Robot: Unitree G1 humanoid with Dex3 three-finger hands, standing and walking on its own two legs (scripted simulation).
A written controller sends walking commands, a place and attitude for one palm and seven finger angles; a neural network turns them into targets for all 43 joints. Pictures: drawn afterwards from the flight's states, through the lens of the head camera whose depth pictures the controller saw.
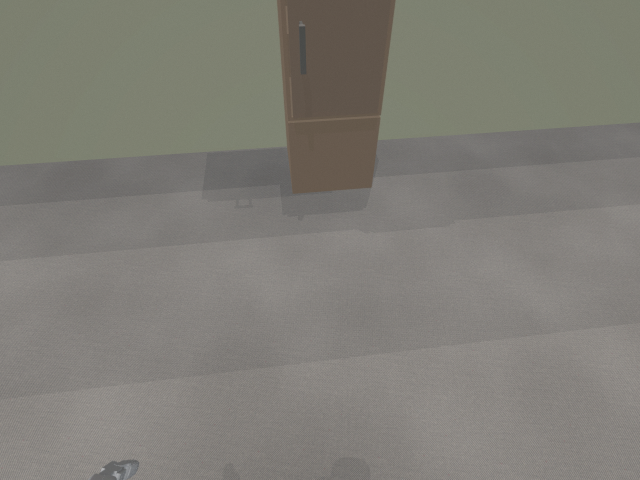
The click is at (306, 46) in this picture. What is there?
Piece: cupboard door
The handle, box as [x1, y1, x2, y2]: [299, 21, 305, 73]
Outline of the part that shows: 299,21 300,72 305,73 304,24 301,21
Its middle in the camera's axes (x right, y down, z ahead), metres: -0.07 -0.68 +1.37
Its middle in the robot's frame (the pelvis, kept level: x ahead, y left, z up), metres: +1.48 +0.13 -0.06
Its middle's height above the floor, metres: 0.71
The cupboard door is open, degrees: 0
